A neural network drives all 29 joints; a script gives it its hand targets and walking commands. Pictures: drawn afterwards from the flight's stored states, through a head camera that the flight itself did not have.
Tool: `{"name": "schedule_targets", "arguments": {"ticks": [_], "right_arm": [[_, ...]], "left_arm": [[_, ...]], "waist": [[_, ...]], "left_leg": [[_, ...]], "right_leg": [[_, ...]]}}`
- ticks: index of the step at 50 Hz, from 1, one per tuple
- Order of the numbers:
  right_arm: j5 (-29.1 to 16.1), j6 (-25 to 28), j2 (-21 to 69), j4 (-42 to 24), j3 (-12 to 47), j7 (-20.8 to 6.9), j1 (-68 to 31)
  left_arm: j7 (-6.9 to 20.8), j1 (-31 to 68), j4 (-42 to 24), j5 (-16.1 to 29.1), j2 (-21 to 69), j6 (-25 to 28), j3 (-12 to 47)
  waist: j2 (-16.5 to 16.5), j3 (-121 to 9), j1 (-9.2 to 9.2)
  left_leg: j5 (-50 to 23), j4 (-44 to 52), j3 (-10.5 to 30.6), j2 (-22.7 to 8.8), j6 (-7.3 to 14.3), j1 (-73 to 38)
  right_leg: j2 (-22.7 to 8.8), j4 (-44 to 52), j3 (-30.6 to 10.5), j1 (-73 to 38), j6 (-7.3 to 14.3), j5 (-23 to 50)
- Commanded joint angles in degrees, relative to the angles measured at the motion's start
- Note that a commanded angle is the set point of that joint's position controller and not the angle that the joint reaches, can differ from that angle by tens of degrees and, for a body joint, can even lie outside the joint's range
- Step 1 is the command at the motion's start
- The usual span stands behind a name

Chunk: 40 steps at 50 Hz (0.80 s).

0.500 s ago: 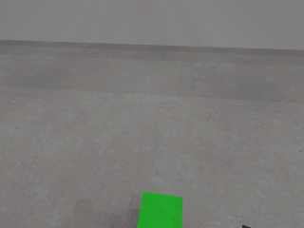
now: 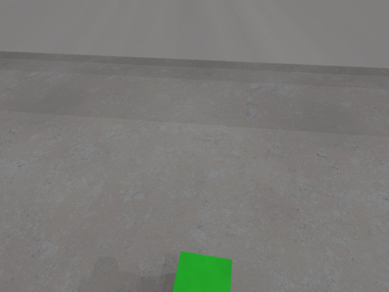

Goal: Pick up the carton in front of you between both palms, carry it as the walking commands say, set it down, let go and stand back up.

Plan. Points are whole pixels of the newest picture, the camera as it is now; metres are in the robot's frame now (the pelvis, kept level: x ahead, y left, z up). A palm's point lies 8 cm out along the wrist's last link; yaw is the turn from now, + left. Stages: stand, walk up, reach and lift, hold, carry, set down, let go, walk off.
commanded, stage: stand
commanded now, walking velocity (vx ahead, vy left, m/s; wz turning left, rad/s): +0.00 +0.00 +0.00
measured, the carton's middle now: (202, 291) +0.32 -0.01 -0.64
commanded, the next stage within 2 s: none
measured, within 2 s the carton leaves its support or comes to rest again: neither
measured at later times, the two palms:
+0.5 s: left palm out of the picture -0.06 +0.23 -0.13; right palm out of the picture -0.05 -0.23 -0.14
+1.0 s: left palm out of the picture -0.10 +0.21 -0.14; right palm out of the picture -0.09 -0.21 -0.14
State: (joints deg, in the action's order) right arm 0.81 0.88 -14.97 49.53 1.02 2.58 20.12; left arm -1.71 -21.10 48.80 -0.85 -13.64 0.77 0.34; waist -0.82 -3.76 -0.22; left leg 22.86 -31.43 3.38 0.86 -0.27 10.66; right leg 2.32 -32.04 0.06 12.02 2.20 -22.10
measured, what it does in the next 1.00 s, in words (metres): stands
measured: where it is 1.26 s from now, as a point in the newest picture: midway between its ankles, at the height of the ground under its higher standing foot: outside the picture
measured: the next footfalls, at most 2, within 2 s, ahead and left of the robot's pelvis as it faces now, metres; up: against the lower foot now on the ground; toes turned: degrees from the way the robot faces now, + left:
none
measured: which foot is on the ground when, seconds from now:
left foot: down 0.00-1.00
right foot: down 0.00-1.00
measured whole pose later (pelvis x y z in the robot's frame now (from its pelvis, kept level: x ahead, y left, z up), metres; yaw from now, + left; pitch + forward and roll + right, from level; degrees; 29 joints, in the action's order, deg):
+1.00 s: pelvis -0.04 +0.00 +0.01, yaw +0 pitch -1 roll +0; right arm 0.7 -0.1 -8.2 67.0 3.1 3.1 21.3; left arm -2.5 -22.4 64.8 -0.7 -7.7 0.3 1.8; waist -0.5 0.0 -0.4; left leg 17.4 -27.4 3.2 0.2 -0.8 8.7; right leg 2.3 -27.6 0.5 9.9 2.4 -16.5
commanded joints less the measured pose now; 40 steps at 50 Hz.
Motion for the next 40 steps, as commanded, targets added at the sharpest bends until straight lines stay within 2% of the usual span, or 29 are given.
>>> {"name": "schedule_targets", "arguments": {"ticks": [1, 20, 40], "right_arm": [[0.0, 0.1, -5.4, -0.1, -1.0, 0.2, 3.3], [0.0, -0.9, -1.4, 10.8, 0.9, 0.5, 5.3], [-0.1, -0.9, 1.9, 16.5, 1.6, 0.6, 5.9]], "left_arm": [[-0.3, -3.6, -0.1, 0.0, -6.2, 0.2, -1.3], [-0.7, -5.8, 10.1, 0.1, -2.7, -0.5, 0.1], [-0.9, -6.5, 15.1, 0.1, 0.7, -0.4, 0.8]], "waist": [[0.9, 3.8, 0.03], [0.8, 8.6, -0.14], [0.7, 10.0, -0.18]], "left_leg": [[-22.6, 3.2, 3.0, -4.6, 1.4, 1.4], [-18.3, 6.5, 3.1, -4.8, 1.6, 0.2], [-14.8, 8.1, 3.1, -4.8, 1.6, 1.6]], "right_leg": [[-6.8, 3.9, -5.5, -1.6, 0.6, 28.7], [-6.7, 7.8, -5.5, -1.5, 0.7, 20.5], [-6.4, 9.7, -5.6, 0.0, 0.7, 15.3]]}}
